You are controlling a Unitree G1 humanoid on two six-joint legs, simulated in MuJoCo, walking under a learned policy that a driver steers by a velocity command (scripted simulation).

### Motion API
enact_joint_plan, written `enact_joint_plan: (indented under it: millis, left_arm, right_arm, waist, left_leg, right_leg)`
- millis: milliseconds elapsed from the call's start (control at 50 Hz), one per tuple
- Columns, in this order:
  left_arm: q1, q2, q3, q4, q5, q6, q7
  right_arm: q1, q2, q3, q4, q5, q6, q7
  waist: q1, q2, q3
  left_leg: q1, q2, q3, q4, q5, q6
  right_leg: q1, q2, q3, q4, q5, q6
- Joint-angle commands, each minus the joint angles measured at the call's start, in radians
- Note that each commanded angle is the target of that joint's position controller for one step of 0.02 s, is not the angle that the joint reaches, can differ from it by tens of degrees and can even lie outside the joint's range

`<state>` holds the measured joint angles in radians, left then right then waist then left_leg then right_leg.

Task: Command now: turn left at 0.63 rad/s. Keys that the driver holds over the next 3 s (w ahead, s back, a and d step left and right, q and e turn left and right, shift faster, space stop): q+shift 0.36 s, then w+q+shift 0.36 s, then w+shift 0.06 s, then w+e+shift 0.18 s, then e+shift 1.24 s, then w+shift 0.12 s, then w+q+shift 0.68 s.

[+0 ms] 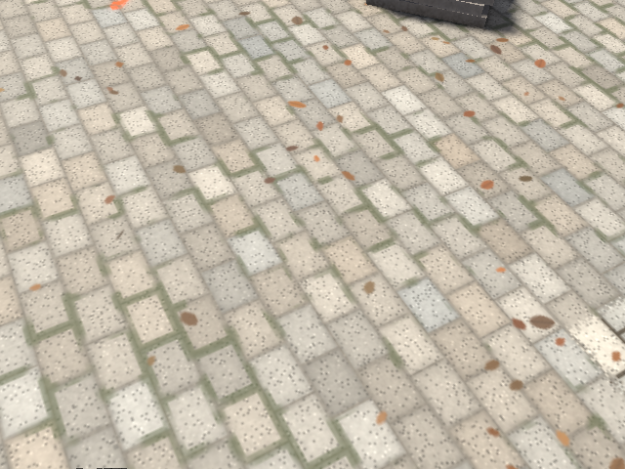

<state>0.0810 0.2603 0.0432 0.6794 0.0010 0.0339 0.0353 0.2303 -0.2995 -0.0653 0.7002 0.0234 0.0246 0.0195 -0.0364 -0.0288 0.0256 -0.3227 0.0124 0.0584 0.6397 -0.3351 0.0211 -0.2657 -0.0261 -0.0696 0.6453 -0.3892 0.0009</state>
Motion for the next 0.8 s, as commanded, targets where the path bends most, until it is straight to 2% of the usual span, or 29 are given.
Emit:
enact_joint_plan:
  millis: [20,40,60,80,100,120,160,200,280,360,380,400,420,440,460,480,500,520,540,560,620,660,720,760,800]
  left_arm:
    - [-0.103,0.098,0.041,-0.128,0.039,-0.023,0.01]
    - [-0.098,0.11,0.044,-0.119,0.026,-0.031,0.006]
    - [-0.086,0.114,0.047,-0.107,0.007,-0.034,0.001]
    - [-0.076,0.116,0.05,-0.092,0.003,-0.034,0.003]
    - [-0.081,0.128,0.055,-0.091,0.009,-0.033,0.007]
    - [-0.081,0.118,0.055,-0.089,0.008,-0.034,0.004]
    - [-0.061,0.098,0.05,-0.075,0.002,-0.04,-0.004]
    - [-0.069,0.094,0.048,-0.069,-0.003,-0.046,-0.005]
    - [-0.076,0.108,0.051,-0.057,-0.005,-0.055,-0.011]
    - [-0.065,0.133,0.062,-0.052,-0.01,-0.073,-0.022]
    - [-0.036,0.145,0.067,-0.045,-0.015,-0.08,-0.028]
    - [-0.017,0.152,0.072,-0.039,-0.026,-0.088,-0.034]
    - [0.022,0.151,0.079,-0.024,-0.04,-0.095,-0.038]
    - [0.08,0.171,0.093,-0.009,-0.047,-0.099,-0.035]
    - [0.19,0.22,0.105,-0.001,-0.035,-0.101,-0.027]
    - [0.216,0.29,0.107,0.002,0.014,-0.112,-0.036]
    - [0.133,0.281,0.109,-0.017,0.024,-0.129,-0.038]
    - [0.092,0.214,0.092,-0.034,0.005,-0.132,-0.028]
    - [0.097,0.188,0.081,-0.04,-0.009,-0.129,-0.019]
    - [0.115,0.183,0.075,-0.035,-0.016,-0.126,-0.013]
    - [0.215,0.181,0.062,-0.004,0.0,-0.139,-0.012]
    - [0.247,0.178,0.056,0.01,0.012,-0.144,-0.017]
    - [0.28,0.174,0.049,0.032,0.025,-0.142,-0.019]
    - [0.323,0.16,0.041,0.054,0.031,-0.142,-0.024]
    - [0.363,0.152,0.033,0.08,0.027,-0.138,-0.029]
  right_arm:
    - [0.121,-0.281,-0.077,-0.074,-0.027,-0.033,-0.008]
    - [0.131,-0.243,-0.067,-0.082,-0.042,-0.048,-0.006]
    - [0.078,-0.219,-0.066,-0.088,-0.031,-0.056,-0.013]
    - [0.026,-0.2,-0.063,-0.101,-0.009,-0.051,-0.023]
    - [-0.013,-0.183,-0.057,-0.114,0.008,-0.04,-0.036]
    - [-0.026,-0.173,-0.053,-0.123,0.012,-0.026,-0.048]
    - [-0.019,-0.178,-0.056,-0.133,0.004,-0.008,-0.061]
    - [-0.006,-0.193,-0.064,-0.14,0.004,0.001,-0.07]
    - [-0.027,-0.211,-0.073,-0.163,0.003,0.016,-0.074]
    - [-0.057,-0.212,-0.076,-0.186,0.003,0.025,-0.066]
    - [-0.062,-0.205,-0.074,-0.191,0.009,0.026,-0.065]
    - [-0.073,-0.196,-0.068,-0.196,0.014,0.026,-0.062]
    - [-0.092,-0.184,-0.06,-0.201,0.015,0.024,-0.058]
    - [-0.086,-0.158,-0.047,-0.202,0.008,0.017,-0.054]
    - [-0.033,-0.076,-0.021,-0.19,-0.007,0.01,-0.048]
    - [-0.054,-0.055,-0.011,-0.252,0.007,-0.008,-0.045]
    - [-0.091,-0.124,-0.021,-0.267,0.01,-0.024,-0.042]
    - [-0.103,-0.185,-0.037,-0.245,0.002,-0.027,-0.04]
    - [-0.077,-0.191,-0.043,-0.223,-0.007,-0.026,-0.038]
    - [-0.073,-0.174,-0.04,-0.223,-0.011,-0.029,-0.032]
    - [-0.083,-0.112,-0.017,-0.24,0.008,-0.042,-0.017]
    - [-0.093,-0.101,-0.012,-0.247,0.017,-0.044,-0.014]
    - [-0.118,-0.095,-0.01,-0.248,0.022,-0.043,-0.008]
    - [-0.147,-0.066,0.0,-0.247,0.023,-0.047,-0.001]
    - [-0.201,-0.036,0.016,-0.254,0.022,-0.057,0.013]
  waist:
    - [-0.024,0.372,-0.13]
    - [-0.038,0.229,-0.182]
    - [-0.008,0.158,-0.159]
    - [0.015,0.095,-0.134]
    - [0.026,0.087,-0.125]
    - [0.035,0.106,-0.131]
    - [0.037,0.122,-0.145]
    - [0.028,0.127,-0.146]
    - [0.023,0.172,-0.132]
    - [0.019,0.215,-0.127]
    - [0.027,0.212,-0.157]
    - [0.035,0.213,-0.152]
    - [0.063,0.204,-0.13]
    - [0.093,0.164,-0.113]
    - [0.112,0.019,-0.178]
    - [0.084,-0.167,-0.101]
    - [0.057,-0.197,0.0]
    - [0.069,-0.145,0.036]
    - [0.07,-0.103,0.015]
    - [0.076,-0.09,0.013]
    - [0.102,-0.083,0.023]
    - [0.108,-0.087,0.041]
    - [0.115,-0.087,0.079]
    - [0.125,-0.068,0.111]
    - [0.138,-0.034,0.156]
  left_leg:
    - [0.312,0.345,-0.655,-0.27,0.864,0.328]
    - [0.366,0.348,-0.627,-0.278,0.779,0.349]
    - [0.356,0.293,-0.543,-0.261,0.719,0.3]
    - [0.335,0.244,-0.48,-0.256,0.668,0.251]
    - [0.313,0.219,-0.45,-0.26,0.634,0.223]
    - [0.283,0.186,-0.429,-0.264,0.633,0.21]
    - [0.285,0.152,-0.416,-0.263,0.628,0.203]
    - [0.292,0.14,-0.44,-0.256,0.598,0.198]
    - [0.221,0.115,-0.508,-0.241,0.486,0.177]
    - [0.194,0.1,-0.599,-0.209,0.502,0.161]
    - [0.176,0.09,-0.619,-0.221,0.337,0.156]
    - [0.113,0.069,-0.637,-0.239,0.106,0.149]
    - [0.01,0.039,-0.638,-0.242,-0.139,0.135]
    - [-0.135,-0.004,-0.606,-0.175,-0.321,0.103]
    - [-0.265,-0.094,-0.455,0.105,-0.41,0.055]
    - [-0.491,-0.155,-0.332,0.324,-0.3,0.04]
    - [-0.582,-0.024,-0.279,0.442,-0.18,0.018]
    - [-0.588,0.015,-0.241,0.485,-0.092,-0.004]
    - [-0.568,0.035,-0.212,0.531,-0.033,-0.022]
    - [-0.572,0.05,-0.186,0.575,0.011,-0.03]
    - [-0.631,0.092,-0.143,0.693,0.125,-0.034]
    - [-0.676,0.105,-0.151,0.71,0.183,-0.049]
    - [-0.721,0.115,-0.16,0.68,0.251,-0.069]
    - [-0.718,0.104,-0.165,0.609,0.282,-0.062]
    - [-0.694,0.09,-0.143,0.48,0.299,-0.04]
  right_leg:
    - [-0.368,0.13,0.066,0.464,-0.289,0.058]
    - [-0.418,0.097,0.174,0.59,-0.313,0.054]
    - [-0.438,0.072,0.194,0.613,-0.229,0.047]
    - [-0.454,0.056,0.192,0.575,-0.152,0.05]
    - [-0.443,0.04,0.198,0.524,-0.085,0.057]
    - [-0.4,0.049,0.191,0.499,-0.041,0.069]
    - [-0.371,0.077,0.181,0.414,0.016,0.087]
    - [-0.359,0.095,0.186,0.301,0.041,0.1]
    - [-0.276,0.118,0.203,0.141,0.082,0.106]
    - [-0.195,0.129,0.22,0.012,0.079,0.09]
    - [-0.139,0.122,0.218,-0.044,0.088,0.08]
    - [-0.053,0.112,0.208,-0.112,0.103,0.068]
    - [0.071,0.101,0.19,-0.205,0.16,0.053]
    - [0.231,0.044,0.216,-0.262,0.147,0.026]
    - [0.4,-0.16,0.428,-0.311,-0.094,-0.042]
    - [0.382,-0.338,0.799,-0.465,-0.408,-0.154]
    - [0.283,-0.384,0.864,-0.497,-0.494,-0.196]
    - [0.248,-0.334,0.726,-0.489,-0.424,-0.172]
    - [0.253,-0.279,0.603,-0.477,-0.34,-0.132]
    - [0.247,-0.244,0.513,-0.475,-0.279,-0.106]
    - [0.237,-0.217,0.351,-0.485,-0.168,-0.102]
    - [0.24,-0.223,0.286,-0.494,-0.122,-0.114]
    - [0.26,-0.23,0.172,-0.504,-0.003,-0.116]
    - [0.257,-0.235,0.123,-0.516,0.061,-0.128]
    - [0.256,-0.247,0.083,-0.549,0.107,-0.143]
